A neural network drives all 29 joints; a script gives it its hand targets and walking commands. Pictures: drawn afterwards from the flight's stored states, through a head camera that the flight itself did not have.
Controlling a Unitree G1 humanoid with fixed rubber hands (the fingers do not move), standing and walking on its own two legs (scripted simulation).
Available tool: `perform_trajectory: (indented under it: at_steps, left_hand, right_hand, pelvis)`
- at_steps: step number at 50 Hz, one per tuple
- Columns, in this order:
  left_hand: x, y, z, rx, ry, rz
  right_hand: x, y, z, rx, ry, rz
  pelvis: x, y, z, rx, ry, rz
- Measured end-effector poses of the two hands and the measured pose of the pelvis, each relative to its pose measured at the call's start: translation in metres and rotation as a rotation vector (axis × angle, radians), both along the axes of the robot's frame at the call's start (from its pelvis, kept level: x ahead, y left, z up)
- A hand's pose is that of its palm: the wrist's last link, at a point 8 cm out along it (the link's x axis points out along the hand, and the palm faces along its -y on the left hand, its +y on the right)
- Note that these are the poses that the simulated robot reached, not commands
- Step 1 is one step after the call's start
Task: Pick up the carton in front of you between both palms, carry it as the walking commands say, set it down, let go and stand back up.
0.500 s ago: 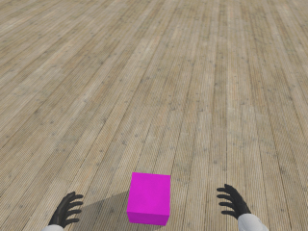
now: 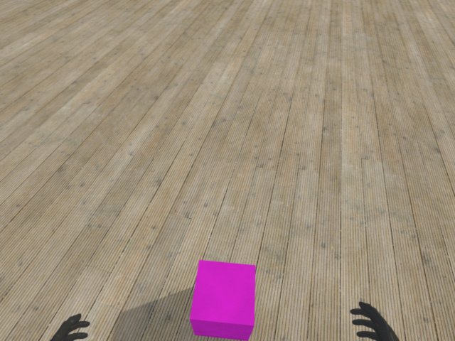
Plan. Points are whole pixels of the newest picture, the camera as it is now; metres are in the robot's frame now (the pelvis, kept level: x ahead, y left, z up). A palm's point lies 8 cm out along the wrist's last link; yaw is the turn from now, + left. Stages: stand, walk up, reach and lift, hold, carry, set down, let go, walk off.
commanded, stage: stand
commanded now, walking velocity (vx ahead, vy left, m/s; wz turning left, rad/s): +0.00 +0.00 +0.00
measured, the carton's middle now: (224, 301) +0.37 -0.01 -0.65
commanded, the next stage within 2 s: none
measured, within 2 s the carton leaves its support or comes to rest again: neither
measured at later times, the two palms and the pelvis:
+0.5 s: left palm out of the picture +0.09 +0.30 -0.09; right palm out of the picture +0.09 -0.30 -0.10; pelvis -0.01 +0.00 +0.01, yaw +0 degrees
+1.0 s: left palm out of the picture +0.06 +0.31 -0.09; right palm out of the picture +0.07 -0.31 -0.10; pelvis -0.02 +0.00 +0.01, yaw +0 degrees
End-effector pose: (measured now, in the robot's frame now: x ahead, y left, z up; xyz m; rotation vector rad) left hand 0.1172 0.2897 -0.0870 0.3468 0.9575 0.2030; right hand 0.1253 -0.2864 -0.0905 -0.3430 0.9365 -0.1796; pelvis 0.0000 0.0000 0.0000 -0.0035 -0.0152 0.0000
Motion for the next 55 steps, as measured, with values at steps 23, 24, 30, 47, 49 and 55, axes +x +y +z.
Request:
perform_trajectory:
  at_steps: [23,24,30,47,49,55]
  left_hand:
    - [-0.026,0.009,-0.004,0.008,0.079,0.026]
    - [-0.027,0.009,-0.004,0.008,0.083,0.027]
    - [-0.036,0.012,-0.005,0.01,0.104,0.032]
    - [-0.051,0.019,-0.007,0.017,0.146,0.04]
    - [-0.052,0.02,-0.007,0.017,0.149,0.04]
    - [-0.053,0.021,-0.007,0.019,0.155,0.042]
  right_hand:
    - [-0.032,-0.013,-0.005,-0.02,0.095,-0.02]
    - [-0.034,-0.014,-0.005,-0.02,0.099,-0.021]
    - [-0.042,-0.016,-0.006,-0.023,0.12,-0.026]
    - [-0.055,-0.02,-0.007,-0.029,0.158,-0.035]
    - [-0.056,-0.02,-0.007,-0.029,0.16,-0.036]
    - [-0.057,-0.021,-0.007,-0.03,0.166,-0.037]
  pelvis:
    - [-0.01,-0.002,0.005,0.002,-0.023,0.001]
    - [-0.011,-0.002,0.005,0.002,-0.024,0.001]
    - [-0.015,-0.001,0.006,0.002,-0.027,0.0]
    - [-0.022,0.0,0.008,0.003,-0.031,0.0]
    - [-0.022,0.0,0.008,0.003,-0.031,0.0]
    - [-0.023,0.001,0.008,0.004,-0.03,0.001]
